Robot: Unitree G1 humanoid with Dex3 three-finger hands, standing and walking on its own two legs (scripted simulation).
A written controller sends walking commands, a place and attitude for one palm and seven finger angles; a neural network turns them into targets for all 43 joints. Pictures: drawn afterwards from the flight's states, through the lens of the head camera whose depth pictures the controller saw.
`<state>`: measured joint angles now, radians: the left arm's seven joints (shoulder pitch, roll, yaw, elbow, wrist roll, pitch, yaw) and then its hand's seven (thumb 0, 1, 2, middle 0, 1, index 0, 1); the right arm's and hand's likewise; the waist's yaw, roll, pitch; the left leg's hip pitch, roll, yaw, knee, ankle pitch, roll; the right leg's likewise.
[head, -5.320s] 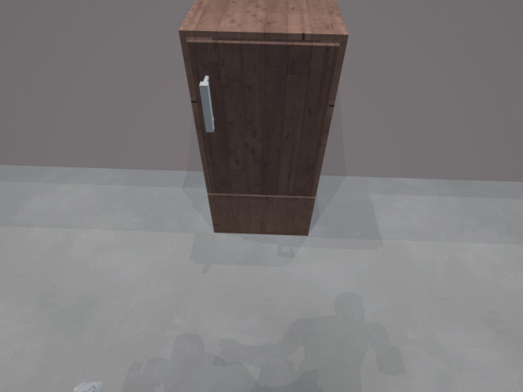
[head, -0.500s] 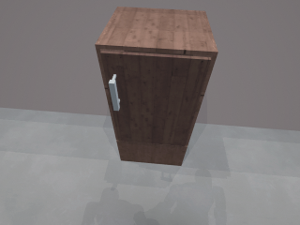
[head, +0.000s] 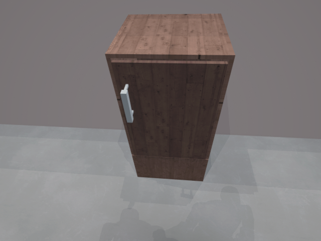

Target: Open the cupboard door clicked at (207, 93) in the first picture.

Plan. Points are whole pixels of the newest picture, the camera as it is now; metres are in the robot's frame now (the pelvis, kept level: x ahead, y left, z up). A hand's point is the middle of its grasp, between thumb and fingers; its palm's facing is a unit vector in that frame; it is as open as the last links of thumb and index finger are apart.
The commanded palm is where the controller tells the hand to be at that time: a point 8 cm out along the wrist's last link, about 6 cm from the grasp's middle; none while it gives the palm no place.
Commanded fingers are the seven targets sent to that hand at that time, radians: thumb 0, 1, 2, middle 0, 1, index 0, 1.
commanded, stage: look again from close up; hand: left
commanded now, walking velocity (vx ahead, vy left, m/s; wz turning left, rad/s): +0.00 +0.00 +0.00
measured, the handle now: (128, 103) +0.62 +0.18 -0.04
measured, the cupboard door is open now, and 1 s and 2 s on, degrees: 0 0 0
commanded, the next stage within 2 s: shuffle to correct the standing spot in 0.22 s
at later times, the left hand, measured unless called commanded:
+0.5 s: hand out of the picture +0.01 +0.15 -0.17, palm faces +0.03 -0.98 -0.19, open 7.4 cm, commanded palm none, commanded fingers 0.00 0.90 0.90 -0.20 -0.30 -0.20 -0.30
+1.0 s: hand out of the picture +0.05 +0.17 -0.19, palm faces +0.08 -0.98 -0.15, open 7.4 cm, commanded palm none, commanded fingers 0.00 0.90 0.90 -0.20 -0.30 -0.20 -0.30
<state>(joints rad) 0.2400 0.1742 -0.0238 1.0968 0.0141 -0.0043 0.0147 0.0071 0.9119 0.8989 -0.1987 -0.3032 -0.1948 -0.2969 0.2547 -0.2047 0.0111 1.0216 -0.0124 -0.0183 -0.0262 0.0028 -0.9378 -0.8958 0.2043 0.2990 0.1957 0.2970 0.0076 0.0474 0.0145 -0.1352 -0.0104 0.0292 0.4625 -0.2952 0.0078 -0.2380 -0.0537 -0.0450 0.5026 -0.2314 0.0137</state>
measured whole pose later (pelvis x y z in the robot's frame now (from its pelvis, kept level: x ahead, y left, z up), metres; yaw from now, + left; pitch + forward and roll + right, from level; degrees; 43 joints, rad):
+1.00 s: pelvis +0.08 +0.02 -0.01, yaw +1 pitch +0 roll -1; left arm 0.33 0.12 0.02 1.10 0.02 0.00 0.03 0.01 0.92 0.90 -0.20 -0.30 -0.19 -0.30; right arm 0.27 -0.16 -0.02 1.07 -0.02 -0.03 -0.03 0.02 -0.95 -0.90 0.20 0.30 0.19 0.30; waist 0.02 0.00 0.05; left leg -0.32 0.05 0.07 0.61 -0.28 0.00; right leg -0.20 -0.05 -0.10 0.60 -0.39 0.02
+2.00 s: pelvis +0.03 +0.01 +0.00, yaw +1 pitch -2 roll +0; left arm 0.32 0.12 -0.01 1.08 0.02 -0.01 0.04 0.01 0.91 0.90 -0.20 -0.30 -0.20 -0.30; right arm 0.31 -0.15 0.00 1.05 -0.02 0.00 -0.02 0.01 -0.92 -0.90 0.20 0.30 0.19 0.30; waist -0.01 0.02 0.03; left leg -0.27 0.02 0.03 0.54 -0.24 0.01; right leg -0.22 -0.02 -0.09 0.53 -0.28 -0.01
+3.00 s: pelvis +0.05 +0.01 +0.00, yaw +0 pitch -1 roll +0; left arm 0.32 0.13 0.00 1.06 0.02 0.00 0.04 0.02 0.93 0.90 -0.20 -0.30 -0.20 -0.30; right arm 0.27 -0.14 -0.01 1.09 0.00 0.00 -0.03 0.01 -0.93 -0.90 0.20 0.30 0.20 0.30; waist 0.01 -0.02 0.03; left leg -0.25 0.01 0.06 0.50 -0.24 0.01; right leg -0.22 -0.02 -0.06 0.52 -0.28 -0.01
